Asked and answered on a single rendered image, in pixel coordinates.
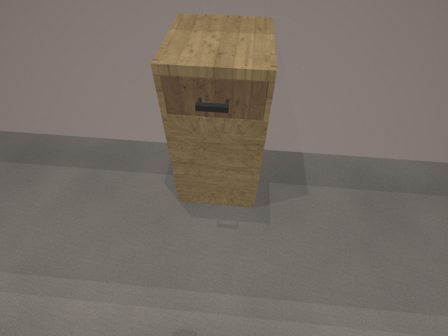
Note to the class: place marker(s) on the cabinet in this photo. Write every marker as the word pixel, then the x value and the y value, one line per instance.
pixel 217 160

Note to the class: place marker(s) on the handle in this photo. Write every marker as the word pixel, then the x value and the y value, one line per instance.
pixel 212 107

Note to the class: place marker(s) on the drawer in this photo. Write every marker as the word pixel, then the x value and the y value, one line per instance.
pixel 246 97

